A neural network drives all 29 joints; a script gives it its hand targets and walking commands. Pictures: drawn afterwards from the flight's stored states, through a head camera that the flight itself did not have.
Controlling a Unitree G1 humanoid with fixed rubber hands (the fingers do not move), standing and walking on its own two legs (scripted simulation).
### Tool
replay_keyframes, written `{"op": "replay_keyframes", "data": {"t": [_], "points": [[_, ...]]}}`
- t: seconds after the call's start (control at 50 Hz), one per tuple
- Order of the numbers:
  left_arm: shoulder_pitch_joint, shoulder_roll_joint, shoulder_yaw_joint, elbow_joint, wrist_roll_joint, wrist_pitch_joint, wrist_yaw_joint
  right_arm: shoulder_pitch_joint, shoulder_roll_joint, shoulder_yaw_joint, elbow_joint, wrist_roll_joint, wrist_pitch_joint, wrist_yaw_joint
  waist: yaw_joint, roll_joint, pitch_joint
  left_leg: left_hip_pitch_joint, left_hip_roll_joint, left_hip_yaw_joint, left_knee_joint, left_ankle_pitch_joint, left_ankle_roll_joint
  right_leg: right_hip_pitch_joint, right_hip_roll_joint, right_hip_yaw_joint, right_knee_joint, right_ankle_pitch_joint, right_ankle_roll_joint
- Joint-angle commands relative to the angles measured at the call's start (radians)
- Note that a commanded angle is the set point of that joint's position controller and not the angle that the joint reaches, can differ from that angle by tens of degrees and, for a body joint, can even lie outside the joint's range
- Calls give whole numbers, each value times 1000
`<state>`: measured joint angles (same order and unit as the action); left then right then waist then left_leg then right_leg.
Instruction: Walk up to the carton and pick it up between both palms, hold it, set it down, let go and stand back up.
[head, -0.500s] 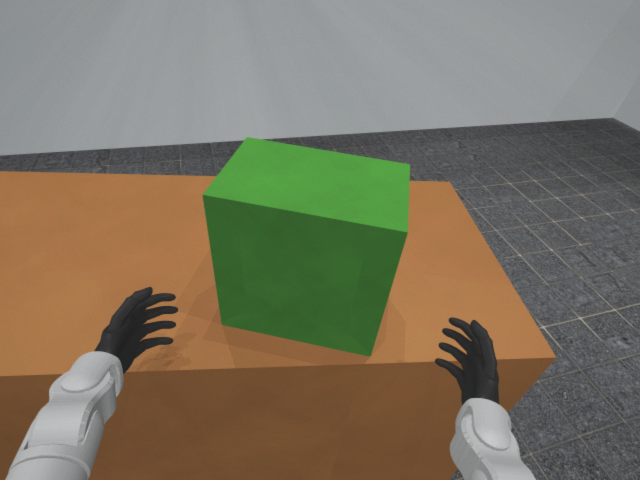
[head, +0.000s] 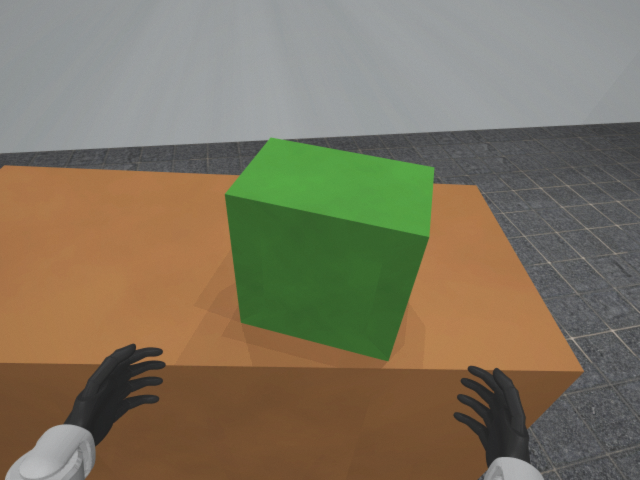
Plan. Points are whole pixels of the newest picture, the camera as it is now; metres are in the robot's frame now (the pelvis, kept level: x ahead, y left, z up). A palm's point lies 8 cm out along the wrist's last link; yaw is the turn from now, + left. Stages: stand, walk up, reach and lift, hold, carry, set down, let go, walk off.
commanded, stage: set down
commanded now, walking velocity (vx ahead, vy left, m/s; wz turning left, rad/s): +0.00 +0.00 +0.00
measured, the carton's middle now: (330, 251) +0.46 -0.03 +0.06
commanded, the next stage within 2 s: let go in 1.76 s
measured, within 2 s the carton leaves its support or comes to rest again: neither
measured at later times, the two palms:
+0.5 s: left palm (95, 425) +0.22 +0.25 +0.02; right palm (502, 452) +0.16 -0.20 +0.04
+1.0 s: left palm (102, 437) +0.21 +0.24 +0.01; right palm (512, 466) +0.16 -0.22 +0.01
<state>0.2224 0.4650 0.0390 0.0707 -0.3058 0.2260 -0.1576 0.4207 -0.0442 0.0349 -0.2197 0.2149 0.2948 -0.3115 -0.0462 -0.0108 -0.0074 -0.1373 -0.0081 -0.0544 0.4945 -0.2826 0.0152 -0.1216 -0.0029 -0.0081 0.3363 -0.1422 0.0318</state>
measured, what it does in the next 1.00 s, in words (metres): stands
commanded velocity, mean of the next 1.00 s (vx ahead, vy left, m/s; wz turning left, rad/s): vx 0.00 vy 0.00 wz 0.00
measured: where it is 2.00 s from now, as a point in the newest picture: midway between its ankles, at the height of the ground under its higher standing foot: outside the picture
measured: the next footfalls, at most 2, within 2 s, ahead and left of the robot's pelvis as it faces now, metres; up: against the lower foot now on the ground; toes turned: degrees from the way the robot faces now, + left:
none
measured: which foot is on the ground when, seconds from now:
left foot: down 0.00-1.00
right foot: down 0.00-1.00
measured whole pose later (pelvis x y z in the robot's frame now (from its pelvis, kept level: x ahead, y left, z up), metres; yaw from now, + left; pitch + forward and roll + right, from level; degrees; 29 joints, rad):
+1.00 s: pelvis +0.02 -0.01 +0.00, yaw +0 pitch -3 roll -2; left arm 0.35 0.43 0.04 0.05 -0.24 0.17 -0.14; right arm 0.51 -0.10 0.01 -0.13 0.21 0.14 -0.14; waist -0.05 0.02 0.03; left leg -0.12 0.00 -0.05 0.46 -0.29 0.02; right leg -0.12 0.00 -0.01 0.34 -0.17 0.03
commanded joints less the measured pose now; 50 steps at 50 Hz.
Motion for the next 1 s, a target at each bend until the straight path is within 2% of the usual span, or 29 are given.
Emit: {"op": "replay_keyframes", "data": {"t": [0.0,0.1,0.16,0.22,0.24,0.26,0.3,0.34,0.36,0.38,0.4,0.42,0.46,0.48,0.52,0.54,0.6,0.62,0.64,0.66,0.68,0.7,0.72,0.74,0.82,0.88,0.92,0.94,0.98], "points": [[-33,231,177,-371,-14,-76,1,29,-47,-1,-404,-11,-64,11,143,92,17,-107,42,74,-171,120,-30,185,-11,41,-6,25,-69],[-20,231,177,-402,-5,-94,14,41,-45,-12,-395,-5,-92,29,148,141,29,-155,46,59,-179,114,-33,189,-8,39,9,23,-68],[12,235,187,-400,4,-104,19,55,-61,-19,-401,-8,-107,37,147,128,-1,-143,44,61,-178,138,-35,182,-5,42,6,35,-67],[12,207,173,-375,13,-106,23,43,-74,-27,-349,-19,-124,50,138,122,13,-151,47,53,-180,158,-42,177,5,35,10,45,-67],[23,200,176,-366,20,-104,21,53,-65,-17,-329,-16,-123,54,147,116,21,-154,51,51,-182,148,-36,182,5,36,14,46,-67],[27,187,171,-335,34,-98,22,44,-71,-27,-300,-14,-123,63,147,135,42,-152,49,48,-185,158,-45,179,7,35,6,31,-67],[41,164,159,-304,43,-95,22,54,-89,-35,-251,-22,-123,72,133,138,31,-148,59,41,-191,165,-51,193,19,23,8,40,-65],[51,172,168,-326,45,-95,21,69,-97,-35,-258,-25,-131,71,131,127,40,-107,48,49,-169,252,-61,167,14,28,-5,66,-67],[44,154,160,-307,51,-90,21,61,-100,-43,-228,-24,-132,79,123,150,45,-97,51,47,-165,269,-71,155,17,34,-10,58,-72],[65,151,163,-309,46,-96,20,73,-105,-40,-262,-18,-143,81,128,129,22,-74,46,44,-160,289,-70,159,19,37,-14,61,-72],[59,147,161,-306,53,-94,23,68,-107,-50,-220,-24,-144,85,124,144,33,-75,50,40,-158,292,-76,151,19,34,-14,62,-73],[67,135,154,-275,53,-92,21,73,-110,-61,-199,-31,-146,90,121,129,45,-77,48,42,-163,279,-78,145,26,30,-19,44,-75],[67,123,147,-269,51,-98,25,67,-117,-59,-186,-40,-155,98,121,128,43,-83,49,43,-163,288,-79,145,24,30,-16,48,-78],[63,135,146,-296,43,-102,23,62,-121,-72,-217,-40,-159,93,108,125,32,-84,51,44,-164,283,-76,161,23,33,-13,56,-74],[76,102,145,-251,62,-105,27,78,-120,-57,-130,-46,-156,108,113,144,50,-68,54,36,-162,313,-87,140,28,28,-13,46,-78],[82,107,140,-268,52,-112,27,64,-125,-77,-164,-48,-171,109,112,131,25,-40,52,42,-157,337,-87,132,28,27,-17,66,-78],[88,102,134,-233,63,-113,24,73,-128,-71,-122,-41,-174,117,102,129,20,-46,50,45,-157,321,-86,139,27,30,-18,58,-79],[86,93,126,-240,58,-117,28,66,-137,-73,-120,-47,-180,125,116,138,17,-61,52,46,-160,317,-90,148,34,25,-13,43,-77],[84,81,119,-218,58,-115,30,46,-153,-86,-105,-53,-182,128,98,134,32,-63,59,42,-167,309,-92,139,39,21,-13,34,-80],[92,95,122,-238,48,-126,24,71,-136,-78,-133,-48,-188,125,98,107,23,-63,53,43,-164,310,-86,151,32,30,-20,52,-79],[91,72,116,-196,59,-120,29,48,-148,-79,-83,-53,-185,137,100,124,37,-70,51,44,-166,291,-89,143,36,25,-16,39,-81],[85,79,111,-209,45,-123,27,57,-138,-85,-107,-49,-185,133,85,115,41,-77,57,39,-171,295,-87,153,37,27,-12,48,-79],[86,60,107,-174,64,-117,30,42,-156,-91,-48,-56,-185,144,99,125,59,-79,57,44,-176,289,-93,140,39,20,-14,31,-83],[92,66,103,-151,59,-119,26,50,-155,-97,-62,-61,-193,145,87,110,57,-74,57,44,-171,291,-86,143,38,20,-16,35,-83],[74,71,108,-139,56,-123,28,12,-154,-89,-68,-61,-214,155,91,104,27,-97,47,56,-178,244,-73,162,29,26,-4,45,-76],[83,33,89,-92,69,-121,38,-6,-167,-92,-12,-63,-225,177,94,104,50,-109,53,49,-192,217,-75,151,41,12,2,22,-81],[82,23,75,-111,65,-129,41,3,-166,-103,-9,-71,-240,179,88,114,42,-96,49,53,-190,242,-80,151,44,6,5,36,-83],[78,27,76,-93,67,-127,41,5,-163,-97,-3,-79,-242,180,83,91,49,-94,45,59,-185,243,-75,152,38,9,-2,39,-81],[55,9,62,-48,74,-125,45,-23,-175,-104,63,-89,-248,195,72,98,58,-94,47,56,-191,221,-79,138,39,7,0,22,-86]]}}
